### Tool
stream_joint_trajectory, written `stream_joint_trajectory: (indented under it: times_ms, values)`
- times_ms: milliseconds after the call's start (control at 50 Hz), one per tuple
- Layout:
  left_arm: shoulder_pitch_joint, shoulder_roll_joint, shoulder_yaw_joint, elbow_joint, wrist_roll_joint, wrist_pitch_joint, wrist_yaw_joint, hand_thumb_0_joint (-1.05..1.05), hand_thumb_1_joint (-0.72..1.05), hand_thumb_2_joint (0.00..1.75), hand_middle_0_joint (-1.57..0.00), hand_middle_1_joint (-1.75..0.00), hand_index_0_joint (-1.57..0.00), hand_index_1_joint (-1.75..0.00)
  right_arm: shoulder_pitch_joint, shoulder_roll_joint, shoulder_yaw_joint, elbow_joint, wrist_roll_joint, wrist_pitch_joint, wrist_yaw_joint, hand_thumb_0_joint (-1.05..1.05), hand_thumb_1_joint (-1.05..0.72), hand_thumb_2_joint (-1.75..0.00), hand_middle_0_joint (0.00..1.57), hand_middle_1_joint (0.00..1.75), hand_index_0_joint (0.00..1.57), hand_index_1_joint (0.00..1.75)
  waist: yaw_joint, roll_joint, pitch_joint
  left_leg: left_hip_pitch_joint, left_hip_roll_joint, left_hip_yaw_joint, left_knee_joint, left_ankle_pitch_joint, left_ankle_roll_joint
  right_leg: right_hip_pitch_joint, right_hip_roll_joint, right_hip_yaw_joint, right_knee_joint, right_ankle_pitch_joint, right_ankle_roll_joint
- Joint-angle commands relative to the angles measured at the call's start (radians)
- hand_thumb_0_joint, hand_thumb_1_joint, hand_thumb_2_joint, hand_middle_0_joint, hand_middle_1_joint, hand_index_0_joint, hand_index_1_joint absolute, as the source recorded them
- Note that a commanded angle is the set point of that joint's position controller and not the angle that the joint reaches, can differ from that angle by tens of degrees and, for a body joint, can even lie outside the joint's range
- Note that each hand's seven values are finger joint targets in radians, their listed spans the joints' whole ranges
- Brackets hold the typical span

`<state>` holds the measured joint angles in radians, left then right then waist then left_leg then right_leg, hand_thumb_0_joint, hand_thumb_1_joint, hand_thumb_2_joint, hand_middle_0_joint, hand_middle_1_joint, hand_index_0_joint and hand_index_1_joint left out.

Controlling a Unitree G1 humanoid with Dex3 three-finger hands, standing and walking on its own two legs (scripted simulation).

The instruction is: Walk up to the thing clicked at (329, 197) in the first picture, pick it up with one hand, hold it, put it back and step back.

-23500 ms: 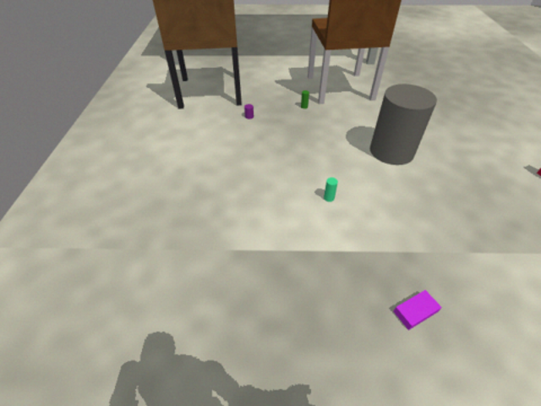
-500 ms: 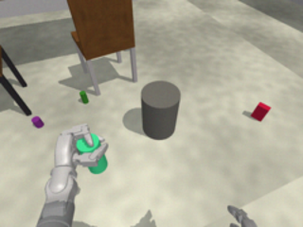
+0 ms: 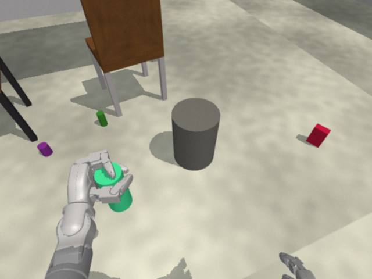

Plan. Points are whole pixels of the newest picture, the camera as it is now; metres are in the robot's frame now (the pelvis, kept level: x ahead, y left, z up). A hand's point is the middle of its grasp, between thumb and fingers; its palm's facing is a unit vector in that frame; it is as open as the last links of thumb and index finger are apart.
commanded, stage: crouch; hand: left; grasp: from the side
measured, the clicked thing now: (115, 188) +0.33 +0.17 +0.01
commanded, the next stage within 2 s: none
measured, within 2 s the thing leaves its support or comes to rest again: neither
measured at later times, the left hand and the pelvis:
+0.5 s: hand (120, 191) +0.34 +0.17 -0.03, palm faces +0.12 -0.99 -0.02, open 5.0 cm; pelvis -0.01 +0.00 -0.04, yaw +0 degrees
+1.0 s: hand (134, 214) +0.39 +0.18 -0.28, palm faces +0.13 -0.99 -0.04, open 5.1 cm; pelvis -0.06 +0.00 -0.25, yaw +0 degrees
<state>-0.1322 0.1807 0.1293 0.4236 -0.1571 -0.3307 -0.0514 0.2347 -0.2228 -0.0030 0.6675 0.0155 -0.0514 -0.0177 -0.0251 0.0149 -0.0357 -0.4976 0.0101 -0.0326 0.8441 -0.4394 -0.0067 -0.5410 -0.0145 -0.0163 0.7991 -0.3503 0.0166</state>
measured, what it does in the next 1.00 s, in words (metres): lowers itself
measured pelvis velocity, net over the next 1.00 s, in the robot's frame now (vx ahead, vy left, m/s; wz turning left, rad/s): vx -0.06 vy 0.00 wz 0.00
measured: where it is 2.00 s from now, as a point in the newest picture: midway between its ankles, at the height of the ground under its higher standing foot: outside the picture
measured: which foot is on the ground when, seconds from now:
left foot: down 0.00-1.00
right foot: down 0.00-1.00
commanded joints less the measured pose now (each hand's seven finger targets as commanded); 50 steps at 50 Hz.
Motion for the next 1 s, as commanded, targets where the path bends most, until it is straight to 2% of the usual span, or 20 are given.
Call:
stream_joint_trajectory:
  times_ms: [0, 20, 60, 100, 200, 220, 240, 260, 320, 340, 360, 460, 500, 520, 560, 640, 700, 740, 800, 980]
  values:
    - [-0.306, 0.150, 0.061, -0.281, -0.009, -0.077, 0.008, 0.00, 0.48, 1.21, -1.31, -1.38, -1.32, -1.37, -0.053, -0.133, -0.055, -0.141, 0.000, -0.047, -0.014, 0.00, -0.92, -0.90, 0.20, 0.30, 0.20, 0.30, 0.013, 0.015, -0.274, 0.054, -0.014, 0.021, -0.138, 0.209, 0.009, 0.171, 0.015, -0.020, -0.104, 0.195, -0.024]
    - [-0.267, 0.125, 0.050, -0.214, -0.008, -0.069, 0.011, 0.00, 0.47, 1.20, -1.31, -1.37, -1.31, -1.37, -0.038, -0.128, -0.052, -0.126, -0.001, -0.045, -0.014, 0.00, -0.92, -0.91, 0.20, 0.30, 0.20, 0.30, -0.002, -0.028, -0.258, 0.043, -0.014, 0.020, -0.132, 0.214, 0.012, 0.179, 0.017, -0.021, -0.105, 0.202, -0.023]
    - [-0.312, 0.138, 0.055, -0.281, -0.014, -0.076, 0.013, 0.00, 0.47, 1.24, -1.35, -1.41, -1.35, -1.41, -0.037, -0.125, -0.049, -0.131, -0.001, -0.045, -0.014, 0.00, -0.92, -0.91, 0.20, 0.30, 0.20, 0.30, 0.007, -0.001, -0.291, 0.064, -0.016, 0.025, -0.128, 0.247, 0.011, 0.198, 0.014, -0.016, -0.103, 0.237, -0.023]
    - [-0.285, 0.117, 0.035, -0.212, -0.003, -0.065, 0.013, 0.00, 0.48, 1.20, -1.34, -1.35, -1.35, -1.35, -0.040, -0.129, -0.052, -0.125, 0.000, -0.044, -0.016, 0.00, -0.87, -0.90, 0.20, 0.30, 0.20, 0.30, -0.011, -0.030, -0.231, 0.047, -0.010, 0.022, -0.135, 0.220, 0.013, 0.155, 0.018, -0.019, -0.107, 0.210, -0.022]
    - [-0.247, 0.081, 0.036, -0.142, -0.002, -0.079, 0.026, 0.00, 0.47, 1.19, -1.35, -1.36, -1.36, -1.35, -0.028, -0.130, -0.059, -0.111, -0.008, -0.044, -0.001, 0.00, -0.87, -0.90, 0.20, 0.30, 0.20, 0.30, -0.002, -0.012, -0.209, -0.001, -0.003, 0.003, -0.124, 0.228, 0.001, 0.107, 0.024, -0.034, -0.062, 0.189, -0.033]
    - [-0.255, 0.066, 0.023, -0.146, -0.002, -0.089, 0.029, 0.00, 0.48, 1.20, -1.35, -1.37, -1.36, -1.36, -0.025, -0.134, -0.062, -0.112, -0.008, -0.045, 0.003, 0.00, -0.87, -0.90, 0.20, 0.30, 0.20, 0.30, -0.006, -0.006, -0.217, -0.001, -0.003, 0.003, -0.117, 0.237, -0.002, 0.099, 0.024, -0.033, -0.052, 0.196, -0.035]
    - [-0.287, 0.084, 0.052, -0.146, -0.005, -0.103, 0.035, 0.00, 0.48, 1.19, -1.33, -1.35, -1.34, -1.34, -0.028, -0.134, -0.063, -0.111, -0.010, -0.046, 0.006, 0.00, -0.87, -0.90, 0.20, 0.30, 0.20, 0.30, -0.004, -0.011, -0.218, -0.012, -0.002, -0.002, -0.105, 0.235, -0.002, 0.084, 0.023, -0.034, -0.040, 0.193, -0.034]
    - [-0.288, 0.073, 0.038, -0.116, 0.002, -0.116, 0.037, 0.00, 0.45, 1.19, -1.33, -1.35, -1.34, -1.35, -0.026, -0.134, -0.065, -0.107, -0.012, -0.046, 0.009, 0.00, -0.88, -0.90, 0.20, 0.30, 0.20, 0.30, -0.010, -0.006, -0.213, -0.032, -0.002, -0.002, -0.089, 0.226, -0.001, 0.055, 0.022, -0.032, -0.026, 0.184, -0.035]
    - [-0.318, 0.103, 0.071, -0.064, 0.015, -0.165, 0.038, 0.00, 0.44, 1.19, -1.32, -1.35, -1.33, -1.34, -0.020, -0.134, -0.071, -0.099, -0.022, -0.047, 0.015, 0.00, -0.88, -0.90, 0.20, 0.30, 0.20, 0.30, -0.021, -0.031, -0.234, -0.105, -0.011, 0.004, -0.034, 0.157, 0.010, 0.001, 0.015, -0.020, 0.008, 0.143, -0.031]
    - [-0.314, 0.073, 0.045, -0.037, 0.015, -0.183, 0.035, 0.00, 0.45, 1.18, -1.32, -1.34, -1.33, -1.34, -0.022, -0.134, -0.072, -0.100, -0.023, -0.049, 0.019, 0.00, -0.88, -0.90, 0.20, 0.30, 0.20, 0.30, -0.027, -0.047, -0.221, -0.133, -0.014, 0.008, -0.010, 0.133, 0.013, -0.028, 0.015, -0.016, 0.025, 0.129, -0.029]
    - [-0.344, 0.110, 0.088, -0.020, 0.014, -0.205, 0.034, 0.00, 0.44, 1.18, -1.31, -1.34, -1.32, -1.33, -0.015, -0.136, -0.075, -0.094, -0.027, -0.050, 0.021, 0.00, -0.88, -0.90, 0.20, 0.30, 0.20, 0.30, -0.025, -0.052, -0.249, -0.166, -0.016, 0.008, 0.020, 0.125, 0.016, -0.043, 0.013, -0.012, 0.047, 0.125, -0.028]
    - [-0.432, 0.123, 0.089, 0.124, 0.026, -0.319, 0.002, 0.00, 0.44, 1.19, -1.33, -1.36, -1.34, -1.36, 0.000, -0.149, -0.076, -0.081, -0.041, -0.051, 0.039, 0.00, -0.88, -0.90, 0.20, 0.30, 0.20, 0.30, -0.049, -0.004, -0.364, -0.323, -0.021, -0.003, 0.197, 0.143, 0.009, -0.238, 0.012, -0.008, 0.237, 0.124, -0.041]
    - [-0.446, 0.148, 0.122, 0.175, 0.023, -0.368, -0.004, 0.00, 0.38, 1.18, -1.33, -1.37, -1.34, -1.36, -0.001, -0.156, -0.075, -0.084, -0.046, -0.053, 0.048, 0.00, -0.89, -0.90, 0.20, 0.30, 0.20, 0.30, -0.036, 0.006, -0.414, -0.412, -0.026, -0.005, 0.281, 0.107, 0.010, -0.318, 0.011, -0.009, 0.316, 0.085, -0.043]
    - [-0.457, 0.119, 0.097, 0.200, 0.024, -0.387, -0.005, 0.00, 0.37, 1.19, -1.34, -1.37, -1.35, -1.37, 0.007, -0.159, -0.074, -0.089, -0.048, -0.052, 0.053, 0.00, -0.89, -0.90, 0.20, 0.30, 0.20, 0.30, -0.046, 0.007, -0.463, -0.434, -0.027, -0.009, 0.317, 0.115, 0.011, -0.357, 0.012, -0.012, 0.352, 0.087, -0.045]
    - [-0.493, 0.165, 0.134, 0.228, 0.020, -0.426, -0.015, 0.00, 0.39, 1.22, -1.34, -1.38, -1.34, -1.38, 0.012, -0.172, -0.070, -0.091, -0.051, -0.046, 0.058, 0.00, -0.88, -0.90, 0.20, 0.30, 0.20, 0.30, -0.035, 0.026, -0.527, -0.514, -0.033, -0.011, 0.382, 0.098, 0.011, -0.415, 0.010, -0.010, 0.423, 0.067, -0.048]
    - [-0.560, 0.172, 0.130, 0.301, 0.027, -0.462, -0.032, 0.00, 0.38, 1.24, -1.36, -1.40, -1.36, -1.40, 0.015, -0.190, -0.066, -0.083, -0.061, -0.033, 0.064, 0.00, -0.88, -0.90, 0.20, 0.30, 0.20, 0.30, -0.047, 0.047, -0.614, -0.616, -0.037, -0.011, 0.508, 0.119, 0.013, -0.541, 0.012, -0.008, 0.547, 0.073, -0.052]
    - [-0.621, 0.214, 0.181, 0.296, 0.023, -0.484, -0.021, 0.00, 0.39, 1.25, -1.35, -1.40, -1.35, -1.40, 0.018, -0.197, -0.069, -0.079, -0.068, -0.022, 0.070, 0.00, -0.89, -0.90, 0.20, 0.30, 0.20, 0.30, -0.039, 0.036, -0.678, -0.718, -0.044, -0.008, 0.577, 0.080, 0.016, -0.577, 0.009, 0.001, 0.614, 0.047, -0.052]
    - [-0.627, 0.198, 0.175, 0.328, 0.025, -0.489, -0.024, 0.00, 0.43, 1.27, -1.34, -1.41, -1.34, -1.41, 0.019, -0.214, -0.073, -0.070, -0.072, -0.014, 0.074, 0.00, -0.89, -0.90, 0.20, 0.30, 0.20, 0.30, -0.053, 0.050, -0.706, -0.729, -0.044, -0.021, 0.622, 0.106, 0.013, -0.667, 0.011, -0.018, 0.681, 0.050, -0.059]
    - [-0.697, 0.244, 0.207, 0.367, 0.038, -0.508, -0.022, 0.00, 0.47, 1.29, -1.36, -1.42, -1.36, -1.42, 0.041, -0.221, -0.069, -0.043, -0.080, -0.003, 0.078, 0.00, -0.90, -0.91, 0.20, 0.30, 0.20, 0.30, -0.075, 0.020, -0.768, -0.825, -0.047, -0.013, 0.735, 0.155, 0.024, -0.689, 0.007, -0.007, 0.763, 0.124, -0.053]
    - [-0.907, 0.301, 0.239, 0.548, 0.089, -0.542, -0.008, 0.00, 0.45, 1.32, -1.35, -1.44, -1.35, -1.45, 0.031, -0.239, -0.051, -0.023, -0.117, 0.013, 0.100, 0.00, -0.90, -0.91, 0.20, 0.30, 0.20, 0.30, -0.126, 0.075, -0.719, -1.054, -0.050, -0.008, 0.901, -0.076, 0.015, -0.979, 0.003, -0.034, 0.940, -0.099, -0.054]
